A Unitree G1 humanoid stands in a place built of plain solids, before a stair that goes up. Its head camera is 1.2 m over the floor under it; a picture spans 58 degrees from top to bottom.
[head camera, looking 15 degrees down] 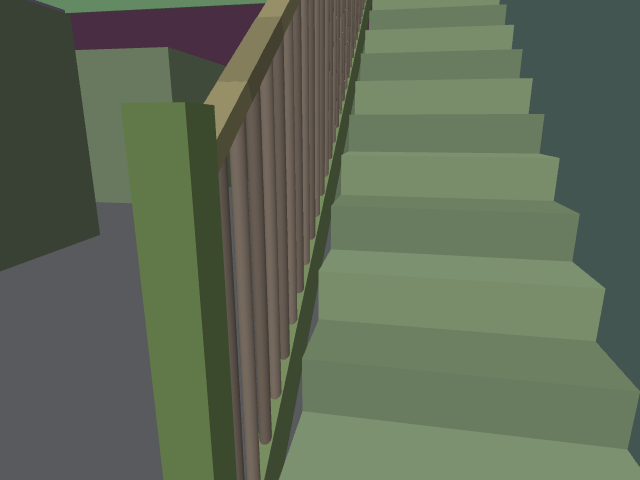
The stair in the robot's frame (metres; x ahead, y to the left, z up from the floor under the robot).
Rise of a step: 0.18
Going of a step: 0.27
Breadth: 0.90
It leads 10 degrees to the right of straight ahead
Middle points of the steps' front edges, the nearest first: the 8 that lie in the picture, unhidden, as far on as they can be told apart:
1.06 -0.39 0.53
1.33 -0.44 0.71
1.60 -0.49 0.89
1.87 -0.53 1.07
2.14 -0.58 1.25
2.41 -0.63 1.42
2.68 -0.68 1.60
2.95 -0.73 1.78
